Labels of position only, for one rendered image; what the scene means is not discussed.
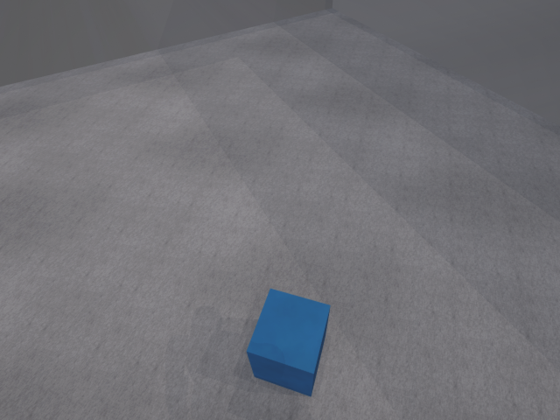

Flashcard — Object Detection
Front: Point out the carton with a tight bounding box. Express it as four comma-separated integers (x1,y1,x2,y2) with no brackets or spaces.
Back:
247,289,330,397

